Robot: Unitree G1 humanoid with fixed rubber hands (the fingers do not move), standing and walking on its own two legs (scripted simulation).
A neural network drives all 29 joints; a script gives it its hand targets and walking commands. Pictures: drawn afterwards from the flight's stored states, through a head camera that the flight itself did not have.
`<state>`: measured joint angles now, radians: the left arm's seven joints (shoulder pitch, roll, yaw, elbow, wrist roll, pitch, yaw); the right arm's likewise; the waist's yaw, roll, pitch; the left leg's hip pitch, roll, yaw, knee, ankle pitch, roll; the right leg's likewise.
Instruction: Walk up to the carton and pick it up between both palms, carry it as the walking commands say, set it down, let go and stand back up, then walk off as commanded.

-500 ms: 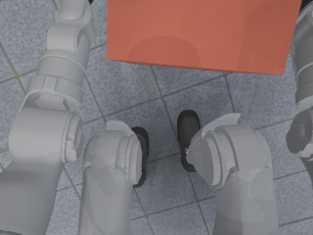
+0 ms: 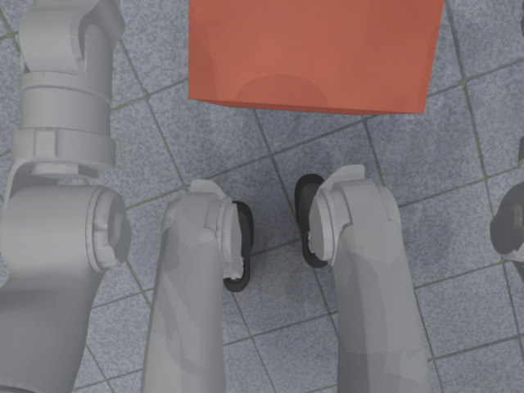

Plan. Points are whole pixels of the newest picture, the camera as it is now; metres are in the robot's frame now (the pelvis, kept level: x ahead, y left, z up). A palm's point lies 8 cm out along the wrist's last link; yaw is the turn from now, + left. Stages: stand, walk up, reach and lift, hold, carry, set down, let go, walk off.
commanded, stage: set down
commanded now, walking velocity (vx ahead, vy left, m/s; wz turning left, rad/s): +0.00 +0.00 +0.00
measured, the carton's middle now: (304, 11) +0.55 -0.08 -0.29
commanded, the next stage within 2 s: let go in 0.84 s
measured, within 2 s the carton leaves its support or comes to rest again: neither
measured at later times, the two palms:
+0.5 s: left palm out of the picture +0.58 +0.13 +0.03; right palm out of the picture +0.52 -0.31 +0.02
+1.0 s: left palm out of the picture +0.58 +0.15 +0.13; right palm out of the picture +0.52 -0.31 +0.13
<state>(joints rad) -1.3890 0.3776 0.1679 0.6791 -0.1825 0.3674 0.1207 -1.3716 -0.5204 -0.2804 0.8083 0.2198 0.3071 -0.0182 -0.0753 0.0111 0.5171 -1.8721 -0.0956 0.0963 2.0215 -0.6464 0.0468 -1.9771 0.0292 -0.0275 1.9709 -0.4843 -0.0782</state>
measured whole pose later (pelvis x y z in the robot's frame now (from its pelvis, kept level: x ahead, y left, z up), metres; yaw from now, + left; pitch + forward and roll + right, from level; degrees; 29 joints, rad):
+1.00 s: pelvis +0.05 +0.01 +0.22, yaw -3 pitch +35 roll +3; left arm -1.15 0.34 0.18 0.86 -0.06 0.31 0.05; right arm -1.13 -0.47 -0.26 0.91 0.06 0.28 0.10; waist -0.06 0.01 0.14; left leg -1.33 -0.09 0.05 1.10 -0.39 0.05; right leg -1.41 0.06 0.05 1.08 -0.27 -0.04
